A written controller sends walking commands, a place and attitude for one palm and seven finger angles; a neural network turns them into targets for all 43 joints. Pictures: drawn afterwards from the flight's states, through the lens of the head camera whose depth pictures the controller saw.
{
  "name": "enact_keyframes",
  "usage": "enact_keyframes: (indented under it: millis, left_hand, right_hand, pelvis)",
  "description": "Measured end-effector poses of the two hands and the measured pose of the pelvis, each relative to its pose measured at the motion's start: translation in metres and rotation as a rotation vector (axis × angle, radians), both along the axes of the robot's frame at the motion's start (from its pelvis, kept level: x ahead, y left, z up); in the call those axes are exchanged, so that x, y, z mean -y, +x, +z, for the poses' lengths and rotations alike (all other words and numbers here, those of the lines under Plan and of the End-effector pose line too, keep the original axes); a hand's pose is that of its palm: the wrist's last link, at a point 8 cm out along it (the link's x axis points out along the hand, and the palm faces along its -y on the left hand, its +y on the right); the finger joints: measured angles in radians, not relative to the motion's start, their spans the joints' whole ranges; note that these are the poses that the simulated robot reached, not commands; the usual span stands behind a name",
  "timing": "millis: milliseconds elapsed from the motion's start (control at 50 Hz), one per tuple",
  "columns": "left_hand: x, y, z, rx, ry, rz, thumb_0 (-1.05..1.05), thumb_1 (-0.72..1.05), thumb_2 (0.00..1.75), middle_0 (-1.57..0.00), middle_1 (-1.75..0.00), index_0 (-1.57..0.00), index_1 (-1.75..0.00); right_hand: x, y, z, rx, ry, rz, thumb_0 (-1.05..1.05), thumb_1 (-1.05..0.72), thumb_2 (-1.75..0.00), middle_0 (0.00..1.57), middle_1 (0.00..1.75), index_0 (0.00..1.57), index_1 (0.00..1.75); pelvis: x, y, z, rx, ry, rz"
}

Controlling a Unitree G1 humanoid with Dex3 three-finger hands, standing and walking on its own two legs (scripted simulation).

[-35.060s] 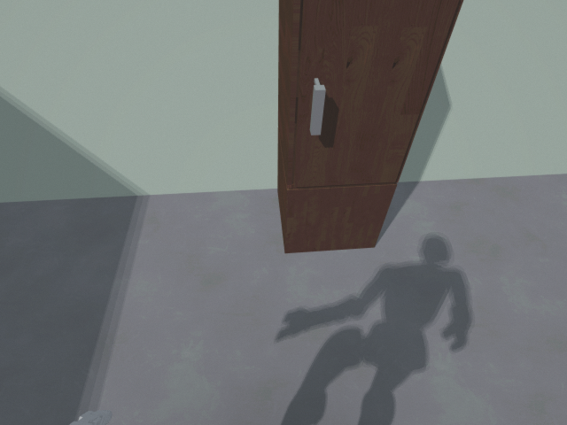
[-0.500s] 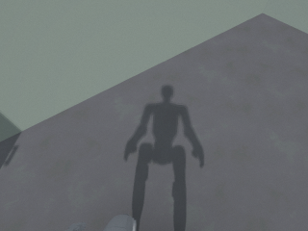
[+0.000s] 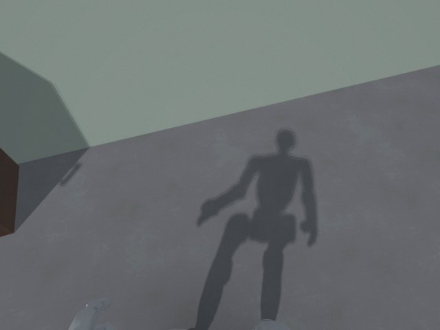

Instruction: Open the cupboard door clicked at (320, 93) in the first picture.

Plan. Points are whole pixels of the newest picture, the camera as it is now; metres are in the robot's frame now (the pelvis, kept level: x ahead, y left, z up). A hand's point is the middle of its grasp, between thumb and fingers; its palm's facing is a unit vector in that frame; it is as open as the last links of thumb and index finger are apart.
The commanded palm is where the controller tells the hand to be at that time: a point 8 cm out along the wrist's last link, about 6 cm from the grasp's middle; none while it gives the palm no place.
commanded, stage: turn to face it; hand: left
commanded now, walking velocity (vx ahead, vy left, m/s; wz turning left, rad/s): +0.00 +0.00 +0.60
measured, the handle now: out of the picture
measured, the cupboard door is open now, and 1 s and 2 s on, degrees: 44 44 44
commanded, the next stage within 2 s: take the last steps up to it in 1.72 s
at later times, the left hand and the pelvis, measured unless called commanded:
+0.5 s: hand out of the picture -0.02 +0.20 -0.20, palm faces +0.34 -0.91 -0.24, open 7.4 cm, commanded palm none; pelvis +0.01 -0.01 -0.02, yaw +20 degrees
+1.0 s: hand out of the picture +0.00 +0.16 -0.15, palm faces +0.57 -0.78 -0.27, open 7.4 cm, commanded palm none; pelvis +0.04 -0.05 +0.00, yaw +38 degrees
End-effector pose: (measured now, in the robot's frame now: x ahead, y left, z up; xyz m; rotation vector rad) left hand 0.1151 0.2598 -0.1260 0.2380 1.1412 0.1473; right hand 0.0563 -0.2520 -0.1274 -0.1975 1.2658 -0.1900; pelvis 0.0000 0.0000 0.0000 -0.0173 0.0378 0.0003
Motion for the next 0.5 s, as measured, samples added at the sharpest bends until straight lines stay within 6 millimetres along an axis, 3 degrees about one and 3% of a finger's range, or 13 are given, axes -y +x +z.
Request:
enact_keyframes:
  millis: [100, 260, 380, 500]
  left_hand:
    - [0.021, -0.005, 0.004, 0.059, 0.03, 0.038, 0.0, 0.9, 0.9, -0.2, -0.3, -0.2, -0.3]
    - [0.045, -0.061, 0.006, -0.025, -0.001, 0.155, 0.0, 0.9, 0.9, -0.2, -0.3, -0.2, -0.3]
    - [0.042, -0.11, -0.01, -0.084, -0.044, 0.281, 0.0, 0.9, 0.9, -0.2, -0.3, -0.21, -0.3]
    - [0.014, -0.159, -0.037, -0.16, -0.056, 0.404, 0.01, 0.9, 0.9, -0.2, -0.3, -0.21, -0.3]
  right_hand:
    - [0.022, 0.006, -0.021, -0.03, 0.032, 0.026, 0.0, -0.9, -0.9, 0.2, 0.3, 0.2, 0.3]
    - [0.033, 0.049, -0.011, -0.027, 0.034, 0.13, 0.01, -0.9, -0.9, 0.2, 0.3, 0.2, 0.3]
    - [0.01, 0.102, -0.002, 0.015, 0.011, 0.277, 0.01, -0.91, -0.9, 0.2, 0.3, 0.19, 0.3]
    - [-0.032, 0.154, 0.002, 0.146, -0.022, 0.416, 0.0, -0.9, -0.9, 0.2, 0.3, 0.19, 0.3]
  pelvis:
    - [0.023, 0.001, -0.01, -0.003, 0.022, 0.064]
    - [0.034, 0.006, 0.001, 0.028, 0.054, 0.181]
    - [0.028, 0.009, -0.002, 0.032, 0.061, 0.273]
    - [0.009, 0.008, -0.02, 0.034, 0.044, 0.344]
